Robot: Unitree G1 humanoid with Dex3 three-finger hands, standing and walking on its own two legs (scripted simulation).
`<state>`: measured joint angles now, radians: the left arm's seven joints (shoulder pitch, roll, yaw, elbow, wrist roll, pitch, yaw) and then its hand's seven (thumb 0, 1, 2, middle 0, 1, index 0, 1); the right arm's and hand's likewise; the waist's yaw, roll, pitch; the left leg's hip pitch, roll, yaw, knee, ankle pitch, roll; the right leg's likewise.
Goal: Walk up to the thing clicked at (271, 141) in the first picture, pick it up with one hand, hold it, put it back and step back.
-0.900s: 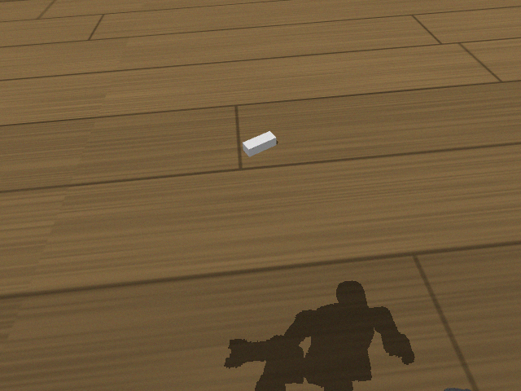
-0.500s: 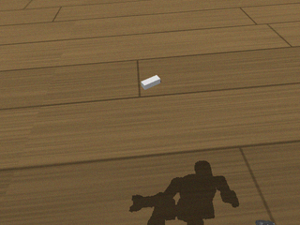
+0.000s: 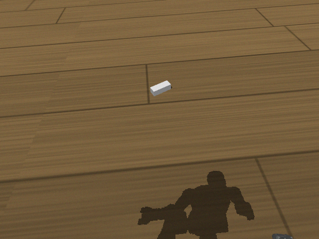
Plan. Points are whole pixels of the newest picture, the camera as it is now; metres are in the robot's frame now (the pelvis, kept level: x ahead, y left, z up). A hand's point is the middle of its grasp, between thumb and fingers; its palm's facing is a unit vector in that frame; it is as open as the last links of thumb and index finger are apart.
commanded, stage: stand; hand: left
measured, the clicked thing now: (160, 88) +1.43 +0.03 -0.75
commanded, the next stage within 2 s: walk up in 0.22 s
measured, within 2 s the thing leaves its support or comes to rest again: neither
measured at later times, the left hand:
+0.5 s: hand out of the picture +0.10 +0.25 -0.14, palm faces +0.08 -0.92 -0.39, open 7.4 cm
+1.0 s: hand (121, 219) +0.19 +0.16 -0.19, palm faces +0.22 -0.94 -0.27, open 7.4 cm
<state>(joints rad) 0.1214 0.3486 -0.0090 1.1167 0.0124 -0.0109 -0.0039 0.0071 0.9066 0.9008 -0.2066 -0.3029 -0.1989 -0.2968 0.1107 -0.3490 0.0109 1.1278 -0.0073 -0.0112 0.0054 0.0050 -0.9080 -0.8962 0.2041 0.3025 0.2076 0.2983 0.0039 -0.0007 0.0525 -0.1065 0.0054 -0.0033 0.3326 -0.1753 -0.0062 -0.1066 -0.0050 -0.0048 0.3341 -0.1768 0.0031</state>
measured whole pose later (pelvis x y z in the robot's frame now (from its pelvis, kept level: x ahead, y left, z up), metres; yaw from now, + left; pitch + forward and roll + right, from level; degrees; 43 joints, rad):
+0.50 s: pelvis +0.03 -0.06 -0.01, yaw +4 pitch -1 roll +1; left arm 0.17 0.46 0.14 0.95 0.07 0.01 -0.11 0.01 0.91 0.90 -0.20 -0.30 -0.20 -0.30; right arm 0.30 -0.42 -0.09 0.99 -0.05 -0.03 0.03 0.01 -0.90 -0.90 0.21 0.30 0.21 0.30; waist 0.02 -0.02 0.04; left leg -0.20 0.05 -0.10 0.50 -0.32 -0.01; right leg -0.27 -0.04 0.02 0.59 -0.41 -0.01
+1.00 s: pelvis +0.25 -0.09 -0.03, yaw +15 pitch -4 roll +1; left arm 0.34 0.40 0.05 0.89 0.03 0.02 -0.08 0.01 0.91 0.90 -0.21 -0.30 -0.20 -0.30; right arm 0.23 -0.39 -0.06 0.81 0.00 -0.09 0.00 0.00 -0.91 -0.90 0.21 0.30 0.21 0.30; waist 0.04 -0.08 0.11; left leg -0.34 0.03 0.09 0.65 -0.26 0.03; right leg -0.32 -0.03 -0.01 1.21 -0.46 -0.02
